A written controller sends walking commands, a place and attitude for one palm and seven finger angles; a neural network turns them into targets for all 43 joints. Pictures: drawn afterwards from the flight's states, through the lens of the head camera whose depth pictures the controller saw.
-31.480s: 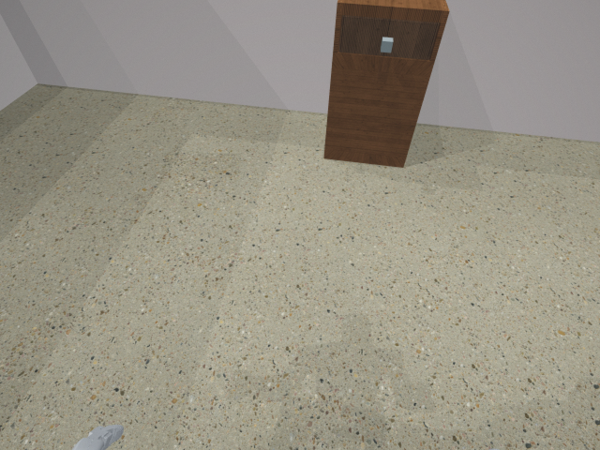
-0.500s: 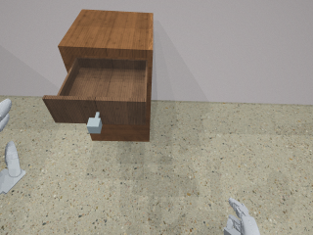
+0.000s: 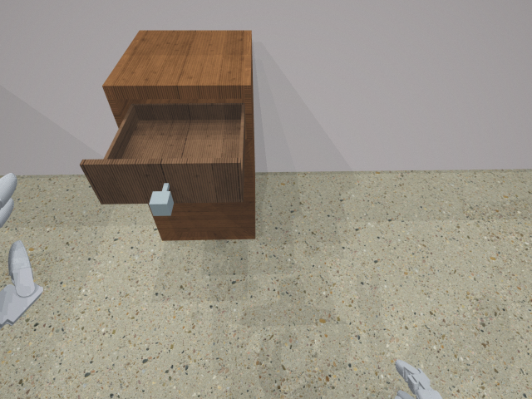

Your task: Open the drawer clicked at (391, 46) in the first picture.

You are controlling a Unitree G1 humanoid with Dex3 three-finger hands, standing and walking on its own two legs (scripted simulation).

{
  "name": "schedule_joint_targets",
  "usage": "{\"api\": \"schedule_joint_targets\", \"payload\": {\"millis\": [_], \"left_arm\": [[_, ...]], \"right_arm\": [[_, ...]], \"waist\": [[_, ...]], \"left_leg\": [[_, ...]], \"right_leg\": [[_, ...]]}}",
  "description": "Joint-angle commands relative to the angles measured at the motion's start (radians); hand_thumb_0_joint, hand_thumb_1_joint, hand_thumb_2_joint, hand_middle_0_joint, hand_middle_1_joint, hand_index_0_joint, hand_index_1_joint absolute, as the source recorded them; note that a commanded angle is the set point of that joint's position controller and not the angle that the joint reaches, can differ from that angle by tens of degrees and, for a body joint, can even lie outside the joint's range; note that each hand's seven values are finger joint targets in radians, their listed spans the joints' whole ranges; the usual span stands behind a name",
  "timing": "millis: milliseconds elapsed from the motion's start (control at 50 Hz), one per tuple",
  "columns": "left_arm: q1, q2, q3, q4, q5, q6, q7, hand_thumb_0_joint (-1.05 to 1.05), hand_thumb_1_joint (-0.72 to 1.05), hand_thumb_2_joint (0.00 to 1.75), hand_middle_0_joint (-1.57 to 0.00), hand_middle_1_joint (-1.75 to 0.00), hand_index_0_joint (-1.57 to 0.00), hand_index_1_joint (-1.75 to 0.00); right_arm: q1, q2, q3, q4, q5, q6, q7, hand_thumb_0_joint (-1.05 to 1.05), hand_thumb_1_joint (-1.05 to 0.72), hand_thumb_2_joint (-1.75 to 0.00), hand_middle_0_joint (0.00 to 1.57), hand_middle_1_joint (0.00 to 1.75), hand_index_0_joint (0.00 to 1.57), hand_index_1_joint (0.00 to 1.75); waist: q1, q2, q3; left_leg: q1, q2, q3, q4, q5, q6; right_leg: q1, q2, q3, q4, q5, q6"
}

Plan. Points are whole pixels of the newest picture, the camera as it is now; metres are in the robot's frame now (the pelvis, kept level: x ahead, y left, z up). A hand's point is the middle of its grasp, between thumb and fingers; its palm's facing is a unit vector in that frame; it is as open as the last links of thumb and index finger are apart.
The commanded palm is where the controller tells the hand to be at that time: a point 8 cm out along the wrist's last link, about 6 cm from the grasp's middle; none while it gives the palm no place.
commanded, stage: stop stepping back and stand still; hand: left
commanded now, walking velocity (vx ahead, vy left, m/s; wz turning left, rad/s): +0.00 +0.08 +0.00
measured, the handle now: (163, 197) +0.59 +0.29 -0.11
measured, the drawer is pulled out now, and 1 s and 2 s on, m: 0.30 0.30 0.30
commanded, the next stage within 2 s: let the arm hang, fingers relaxed in 0.18 s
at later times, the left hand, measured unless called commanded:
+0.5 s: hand out of the picture +0.14 +0.21 -0.11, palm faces +0.05 -0.96 -0.29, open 7.4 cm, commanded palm none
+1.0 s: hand out of the picture -0.04 +0.20 -0.16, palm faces +0.03 -0.97 -0.25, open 7.4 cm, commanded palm none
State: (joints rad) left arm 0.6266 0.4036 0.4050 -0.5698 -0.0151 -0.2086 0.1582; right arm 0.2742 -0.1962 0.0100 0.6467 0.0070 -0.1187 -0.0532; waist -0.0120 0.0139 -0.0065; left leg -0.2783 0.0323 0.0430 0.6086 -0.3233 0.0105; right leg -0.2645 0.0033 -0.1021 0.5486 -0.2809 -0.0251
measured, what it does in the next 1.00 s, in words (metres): steps on the spot: left foot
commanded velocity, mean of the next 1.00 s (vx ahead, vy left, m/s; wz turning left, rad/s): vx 0.00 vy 0.00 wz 0.00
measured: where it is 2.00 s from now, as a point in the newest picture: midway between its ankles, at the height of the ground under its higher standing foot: outside the picture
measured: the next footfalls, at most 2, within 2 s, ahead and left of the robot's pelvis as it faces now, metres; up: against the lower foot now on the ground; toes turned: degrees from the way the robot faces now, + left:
left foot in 0.24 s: +0.06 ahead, +0.12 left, +0.00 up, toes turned +2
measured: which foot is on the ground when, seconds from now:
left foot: down 0.00-0.00, up 0.02-0.22, down 0.24-1.00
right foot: down 0.00-1.00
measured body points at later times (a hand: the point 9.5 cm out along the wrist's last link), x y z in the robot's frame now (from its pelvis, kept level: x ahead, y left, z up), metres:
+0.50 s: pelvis +0.00 +0.00 +0.00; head +0.01 -0.01 +0.45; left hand +0.14 +0.26 -0.09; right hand +0.14 -0.23 -0.12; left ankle +0.02 +0.12 -0.73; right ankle +0.01 -0.11 -0.73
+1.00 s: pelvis -0.02 +0.01 +0.01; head +0.00 +0.00 +0.46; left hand -0.04 +0.25 -0.14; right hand -0.02 -0.21 -0.15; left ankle +0.02 +0.12 -0.73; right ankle +0.01 -0.11 -0.73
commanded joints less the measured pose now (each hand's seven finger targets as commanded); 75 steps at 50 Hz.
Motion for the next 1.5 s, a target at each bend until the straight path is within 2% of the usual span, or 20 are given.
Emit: {"api": "schedule_joint_targets", "payload": {"millis": [0, 40, 120, 160, 180, 220, 240, 260, 280, 300, 340, 380, 400, 440, 480, 520, 560, 680, 840, 1480], "left_arm": [[-0.117, 0.147, 0.081, -0.113, -0.018, -0.058, 0.000, 0.00, 0.90, 0.90, -0.20, -0.30, -0.20, -0.30], [-0.026, 0.094, 0.047, -0.126, -0.022, -0.056, -0.011, 0.00, 0.90, 0.90, -0.20, -0.30, -0.20, -0.30], [0.008, 0.142, 0.069, -0.293, -0.014, -0.068, 0.006, 0.00, 0.90, 0.90, -0.20, -0.30, -0.20, -0.30], [0.053, 0.141, 0.079, -0.313, -0.012, -0.064, 0.024, 0.00, 0.90, 0.90, -0.20, -0.30, -0.20, -0.30], [0.056, 0.137, 0.074, -0.334, -0.015, -0.066, 0.029, 0.00, 0.90, 0.90, -0.20, -0.30, -0.20, -0.30], [0.053, 0.148, 0.080, -0.359, -0.019, -0.073, 0.033, 0.00, 0.90, 0.90, -0.20, -0.30, -0.20, -0.30], [0.054, 0.156, 0.092, -0.343, -0.018, -0.071, 0.034, 0.00, 0.90, 0.90, -0.20, -0.30, -0.20, -0.30], [-0.094, -0.102, -0.334, 0.572, 0.088, 0.109, -0.116, 0.00, 0.90, 0.90, -0.20, -0.30, -0.20, -0.30], [-0.113, -0.101, -0.290, 0.616, 0.072, 0.195, -0.137, 0.00, 0.90, 0.90, -0.20, -0.30, -0.20, -0.30], [-0.123, -0.123, -0.302, 0.608, 0.072, 0.214, -0.141, 0.00, 0.90, 0.90, -0.20, -0.30, -0.20, -0.30], [-0.204, -0.110, -0.316, 0.689, 0.061, 0.210, -0.143, 0.00, 0.90, 0.90, -0.20, -0.30, -0.20, -0.30], [-0.200, -0.066, -0.309, 0.834, 0.063, 0.200, -0.145, 0.00, 0.90, 0.90, -0.20, -0.30, -0.20, -0.30], [-0.222, -0.034, -0.311, 0.915, 0.062, 0.197, -0.144, 0.00, 0.90, 0.90, -0.20, -0.30, -0.20, -0.30], [-0.303, -0.010, -0.319, 1.046, 0.050, 0.205, -0.145, 0.00, 0.90, 0.90, -0.20, -0.30, -0.20, -0.30], [-0.341, -0.011, -0.335, 1.158, 0.042, 0.211, -0.143, 0.00, 0.90, 0.90, -0.20, -0.30, -0.20, -0.30], [-0.351, -0.029, -0.352, 1.251, 0.036, 0.213, -0.140, 0.00, 0.90, 0.90, -0.20, -0.30, -0.20, -0.30], [-0.330, -0.041, -0.360, 1.342, 0.032, 0.210, -0.141, 0.00, 0.90, 0.90, -0.20, -0.30, -0.20, -0.30], [-0.314, -0.078, -0.366, 1.503, 0.030, 0.203, -0.139, 0.00, 0.90, 0.90, -0.20, -0.30, -0.20, -0.30], [-0.299, -0.096, -0.383, 1.629, 0.027, 0.208, -0.132, 0.00, 0.90, 0.90, -0.20, -0.30, -0.20, -0.30], [-0.305, -0.129, -0.372, 1.675, 0.027, 0.196, -0.121, 0.00, 0.90, 0.90, -0.20, -0.30, -0.20, -0.30]], "right_arm": [[-0.144, -0.132, -0.072, -0.150, 0.010, -0.029, -0.004, 0.00, -0.90, -0.90, 0.20, 0.30, 0.20, 0.30], [-0.130, -0.133, -0.080, -0.147, 0.010, -0.019, 0.009, 0.00, -0.90, -0.90, 0.20, 0.30, 0.20, 0.30], [-0.193, -0.097, -0.048, -0.192, 0.001, -0.018, -0.003, 0.00, -0.90, -0.90, 0.20, 0.30, 0.20, 0.30], [-0.163, -0.093, -0.039, -0.182, -0.007, -0.029, -0.014, 0.00, -0.90, -0.90, 0.20, 0.30, 0.20, 0.30], [-0.156, -0.105, -0.041, -0.187, -0.007, -0.036, -0.019, 0.00, -0.90, -0.90, 0.20, 0.30, 0.20, 0.30], [-0.168, -0.138, -0.054, -0.204, -0.010, -0.040, -0.025, 0.00, -0.90, -0.90, 0.20, 0.30, 0.20, 0.30], [-0.163, -0.137, -0.054, -0.205, -0.004, -0.042, -0.021, 0.00, -0.90, -0.90, 0.20, 0.30, 0.20, 0.30], [-0.157, -0.279, -0.108, 0.035, -0.021, -0.066, 0.068, 0.00, -0.90, -0.90, 0.20, 0.30, 0.20, 0.30], [-0.055, -0.184, -0.092, 0.040, -0.015, 0.003, 0.068, 0.00, -0.90, -0.90, 0.20, 0.30, 0.20, 0.30], [-0.051, -0.168, -0.087, 0.022, -0.017, 0.019, 0.059, 0.00, -0.90, -0.90, 0.20, 0.30, 0.20, 0.30], [-0.055, -0.176, -0.069, 0.016, -0.027, 0.037, 0.053, 0.00, -0.90, -0.90, 0.20, 0.30, 0.20, 0.30], [-0.080, -0.161, -0.053, 0.022, -0.021, 0.050, 0.045, 0.00, -0.90, -0.90, 0.20, 0.30, 0.20, 0.30], [-0.082, -0.143, -0.053, 0.032, -0.019, 0.054, 0.047, 0.00, -0.90, -0.90, 0.20, 0.30, 0.20, 0.30], [-0.089, -0.147, -0.055, 0.073, -0.024, 0.086, 0.044, 0.00, -0.90, -0.90, 0.20, 0.30, 0.20, 0.30], [-0.098, -0.129, -0.046, 0.117, -0.026, 0.106, 0.045, 0.00, -0.90, -0.90, 0.20, 0.30, 0.20, 0.30], [-0.090, -0.114, -0.033, 0.159, -0.025, 0.113, 0.044, 0.00, -0.90, -0.90, 0.20, 0.30, 0.20, 0.30], [-0.085, -0.109, -0.027, 0.196, -0.021, 0.115, 0.040, 0.00, -0.90, -0.90, 0.20, 0.30, 0.20, 0.30], [-0.015, -0.088, -0.034, 0.291, -0.020, 0.121, 0.029, 0.00, -0.90, -0.90, 0.20, 0.30, 0.20, 0.30], [0.043, -0.082, -0.029, 0.388, -0.019, 0.127, 0.026, 0.00, -0.90, -0.90, 0.20, 0.30, 0.20, 0.30], [0.086, -0.038, -0.041, 0.455, -0.020, 0.114, 0.018, 0.00, -0.90, -0.90, 0.20, 0.30, 0.20, 0.30]], "waist": [[-0.010, -0.250, -0.016], [-0.021, -0.126, -0.035], [-0.004, -0.145, -0.033], [-0.011, -0.066, -0.051], [-0.009, 0.020, -0.048], [0.013, 0.207, -0.038], [0.018, 0.188, -0.056], [-0.049, 0.148, 0.012], [-0.037, 0.158, -0.082], [-0.033, 0.140, -0.090], [-0.013, -0.028, -0.126], [0.025, -0.226, -0.170], [0.014, -0.255, -0.162], [0.003, -0.236, -0.061], [0.000, -0.074, 0.026], [0.002, 0.069, 0.051], [0.011, 0.105, 0.044], [0.004, 0.060, -0.022], [0.001, -0.023, 0.086], [0.000, -0.005, 0.090]], "left_leg": [[-0.286, -0.027, -0.043, 0.398, -0.132, 0.008], [-0.244, -0.002, -0.075, 0.412, -0.049, 0.004], [-0.074, 0.015, -0.021, 0.082, -0.043, 0.014], [0.045, -0.016, 0.017, -0.138, 0.063, 0.018], [0.086, -0.004, -0.010, -0.220, 0.095, 0.020], [0.090, 0.158, -0.226, -0.296, 0.194, 0.071], [0.072, 0.195, -0.254, -0.280, 0.284, 0.085], [-0.054, 0.171, -0.219, -0.128, 0.418, 0.087], [0.011, 0.159, -0.197, -0.141, 0.510, 0.094], [0.050, 0.159, -0.173, -0.127, 0.612, 0.087], [0.046, 0.180, -0.241, -0.118, 0.631, 0.111], [-0.002, 0.083, -0.147, -0.027, 0.553, 0.054], [-0.017, 0.019, -0.094, -0.016, 0.414, 0.012], [0.003, -0.011, -0.077, -0.054, 0.226, 0.001], [0.044, -0.005, -0.078, -0.101, 0.224, 0.001], [0.053, 0.024, -0.101, -0.169, 0.264, 0.009], [0.049, 0.030, -0.111, -0.202, 0.210, 0.013], [0.106, 0.043, -0.115, -0.233, 0.136, 0.016], [0.094, 0.055, -0.119, -0.293, 0.073, 0.021], [0.111, 0.055, -0.103, -0.296, 0.133, 0.016]], "right_leg": [[0.136, -0.375, 0.516, -0.387, -0.123, -0.150], [0.092, -0.323, 0.410, -0.342, -0.050, -0.133], [0.024, -0.265, 0.235, -0.310, 0.031, -0.130], [0.027, -0.207, 0.183, -0.274, -0.018, -0.087], [0.028, -0.178, 0.168, -0.226, -0.016, -0.059], [-0.007, -0.066, 0.106, -0.055, 0.014, 0.009], [0.019, -0.038, 0.073, -0.022, 0.028, 0.028], [-0.100, -0.082, 0.050, 0.143, 0.142, 0.030], [-0.088, -0.068, 0.089, 0.145, -0.027, 0.025], [-0.100, -0.055, 0.086, 0.146, -0.085, 0.032], [-0.074, -0.037, 0.093, 0.128, -0.118, 0.034], [0.141, -0.091, 0.139, -0.022, 0.352, 0.022], [0.161, -0.155, 0.199, -0.023, 0.579, -0.018], [0.091, -0.174, 0.220, -0.069, 0.518, -0.046], [0.014, -0.151, 0.223, -0.120, 0.347, -0.034], [0.019, -0.101, 0.200, -0.139, 0.204, -0.015], [0.054, -0.087, 0.197, -0.171, 0.125, -0.012], [0.087, -0.087, 0.184, -0.229, 0.065, -0.020], [0.030, -0.084, 0.172, -0.262, -0.018, -0.019], [0.033, -0.083, 0.180, -0.244, 0.043, -0.022]]}}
